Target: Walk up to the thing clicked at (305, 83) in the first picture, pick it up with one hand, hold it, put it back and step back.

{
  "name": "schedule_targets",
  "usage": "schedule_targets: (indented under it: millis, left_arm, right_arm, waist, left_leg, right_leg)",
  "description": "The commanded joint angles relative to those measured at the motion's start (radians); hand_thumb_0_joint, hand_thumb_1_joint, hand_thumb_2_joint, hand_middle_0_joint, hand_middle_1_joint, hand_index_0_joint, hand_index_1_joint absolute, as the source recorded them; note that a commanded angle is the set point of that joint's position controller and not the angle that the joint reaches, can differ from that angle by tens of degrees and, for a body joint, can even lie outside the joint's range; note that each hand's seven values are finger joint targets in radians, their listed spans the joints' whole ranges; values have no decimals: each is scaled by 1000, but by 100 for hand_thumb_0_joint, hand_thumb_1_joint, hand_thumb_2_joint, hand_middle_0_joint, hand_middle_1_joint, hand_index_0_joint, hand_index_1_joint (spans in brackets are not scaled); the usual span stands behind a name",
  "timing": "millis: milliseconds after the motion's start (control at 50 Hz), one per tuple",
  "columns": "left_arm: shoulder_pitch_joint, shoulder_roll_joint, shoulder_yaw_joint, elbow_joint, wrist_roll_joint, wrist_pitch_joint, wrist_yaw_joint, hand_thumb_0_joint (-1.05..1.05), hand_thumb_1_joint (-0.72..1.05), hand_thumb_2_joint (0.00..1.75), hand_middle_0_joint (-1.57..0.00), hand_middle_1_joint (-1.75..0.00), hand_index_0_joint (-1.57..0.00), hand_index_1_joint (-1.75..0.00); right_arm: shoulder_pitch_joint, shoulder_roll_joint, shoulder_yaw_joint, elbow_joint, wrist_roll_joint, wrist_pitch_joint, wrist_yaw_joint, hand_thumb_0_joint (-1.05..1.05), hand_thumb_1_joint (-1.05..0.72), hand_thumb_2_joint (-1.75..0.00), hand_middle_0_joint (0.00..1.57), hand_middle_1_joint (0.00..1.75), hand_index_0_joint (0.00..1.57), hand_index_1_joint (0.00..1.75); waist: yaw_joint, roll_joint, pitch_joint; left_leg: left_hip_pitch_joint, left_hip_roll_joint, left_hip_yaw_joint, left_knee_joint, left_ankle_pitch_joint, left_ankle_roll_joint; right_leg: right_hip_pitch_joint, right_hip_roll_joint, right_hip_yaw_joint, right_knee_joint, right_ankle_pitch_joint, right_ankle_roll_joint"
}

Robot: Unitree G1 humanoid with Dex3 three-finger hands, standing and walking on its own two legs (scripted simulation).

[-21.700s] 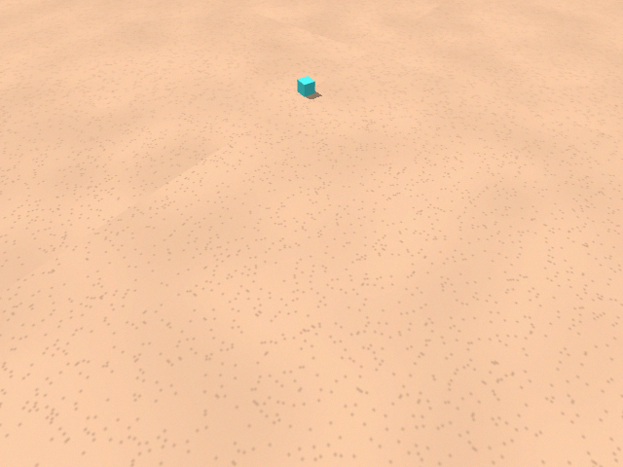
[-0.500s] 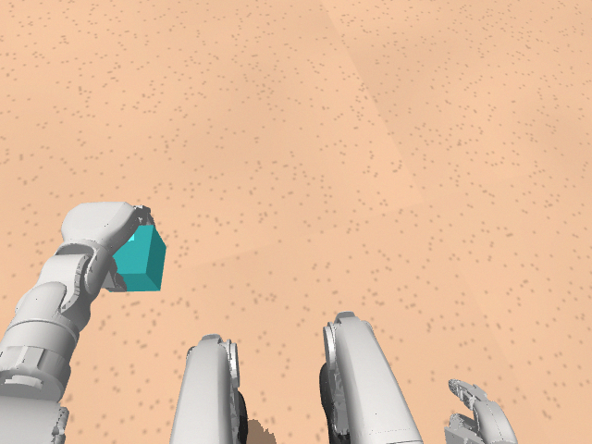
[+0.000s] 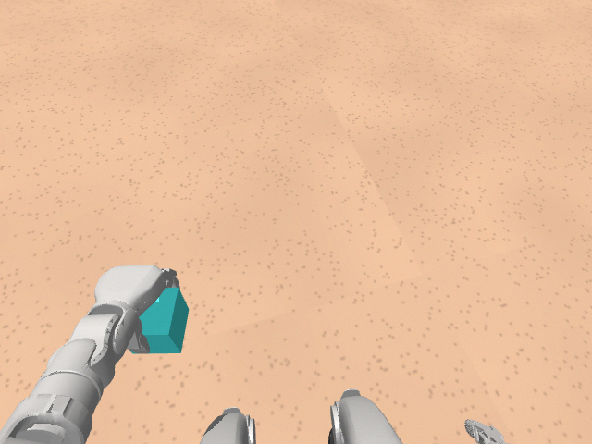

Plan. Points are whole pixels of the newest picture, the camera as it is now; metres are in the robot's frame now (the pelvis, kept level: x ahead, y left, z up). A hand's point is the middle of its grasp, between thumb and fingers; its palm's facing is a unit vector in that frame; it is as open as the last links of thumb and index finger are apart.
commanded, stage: lift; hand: left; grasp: from above
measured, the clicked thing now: (155, 320) +0.34 +0.21 -0.12
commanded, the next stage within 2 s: hold in 0.26 s
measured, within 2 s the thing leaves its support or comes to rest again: neither
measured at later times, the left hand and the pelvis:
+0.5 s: hand (124, 291) +0.34 +0.22 -0.02, palm faces -0.48 -0.01 -0.88, open 10.4 cm; pelvis +0.03 +0.01 +0.05, yaw +0 degrees
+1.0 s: hand (118, 282) +0.34 +0.22 +0.02, palm faces -0.47 +0.01 -0.88, open 10.4 cm; pelvis +0.04 +0.00 +0.06, yaw -1 degrees
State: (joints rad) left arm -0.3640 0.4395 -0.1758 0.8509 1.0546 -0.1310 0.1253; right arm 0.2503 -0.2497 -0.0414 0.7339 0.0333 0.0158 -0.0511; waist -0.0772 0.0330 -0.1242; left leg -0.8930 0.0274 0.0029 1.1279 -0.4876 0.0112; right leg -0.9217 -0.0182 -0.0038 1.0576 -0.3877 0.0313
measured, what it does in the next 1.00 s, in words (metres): rises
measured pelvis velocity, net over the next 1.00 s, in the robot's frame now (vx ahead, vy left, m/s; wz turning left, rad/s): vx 0.04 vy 0.00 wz -0.01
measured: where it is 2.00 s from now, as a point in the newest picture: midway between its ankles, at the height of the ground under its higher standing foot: outside the picture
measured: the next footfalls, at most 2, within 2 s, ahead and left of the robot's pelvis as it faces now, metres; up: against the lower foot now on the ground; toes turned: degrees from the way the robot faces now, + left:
none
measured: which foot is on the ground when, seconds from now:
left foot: down 0.00-1.00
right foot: down 0.00-1.00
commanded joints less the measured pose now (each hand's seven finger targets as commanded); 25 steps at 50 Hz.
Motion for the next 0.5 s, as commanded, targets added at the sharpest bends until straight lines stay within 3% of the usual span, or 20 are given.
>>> schedule_targets:
  millis: [0, 100, 180, 260, 420, 480]
  left_arm:
    - [-375, 218, 89, -205, -20, 19, 49, 0, 79, 84, -118, -56, -115, -60]
    - [-297, 201, 76, -202, -33, 28, 21, 0, 78, 78, -114, -56, -113, -58]
    - [-290, 188, 63, -236, -43, 28, 0, 0, 78, 77, -115, -55, -114, -57]
    - [-310, 207, 78, -273, -51, 17, -12, 0, 81, 77, -116, -57, -116, -57]
    - [-320, 232, 93, -302, -34, 11, -21, 0, 82, 81, -117, -57, -116, -58]
    - [-282, 239, 90, -291, -21, 6, -44, 0, 78, 85, -119, -53, -115, -57]
  right_arm:
    - [17, -152, -47, -96, 3, -39, -9, 0, -90, -90, 20, 30, 20, 30]
    - [13, -146, -50, -107, 7, -39, -10, 0, -90, -90, 20, 30, 20, 30]
    - [6, -143, -51, -115, 7, -34, -13, 0, -90, -90, 20, 30, 20, 30]
    - [0, -147, -52, -123, 9, -28, -16, 0, -90, -90, 20, 30, 20, 30]
    - [-6, -151, -53, -119, 9, -16, -19, 0, -90, -90, 20, 30, 20, 30]
    - [-9, -153, -53, -122, 7, -7, -18, 0, -90, -90, 20, 30, 20, 30]
  waist:
    - [7, 44, -301]
    - [22, 17, -292]
    - [24, 31, -273]
    - [27, 39, -277]
    - [27, 37, -274]
    - [45, 37, -270]
  left_leg:
    - [277, -33, -27, -282, 125, 2]
    - [335, -41, -13, -329, 197, 1]
    - [389, -36, -12, -372, 246, -2]
    - [442, -31, -13, -407, 283, -6]
    - [516, -34, -10, -446, 383, -11]
    - [544, -34, -9, -460, 421, -12]
  right_leg:
    - [240, 44, -12, -228, 71, -39]
    - [329, 43, -2, -286, 127, -41]
    - [366, 48, -9, -325, 163, -44]
    - [395, 49, -12, -349, 185, -47]
    - [455, 48, -8, -385, 264, -48]
    - [482, 50, -9, -401, 285, -51]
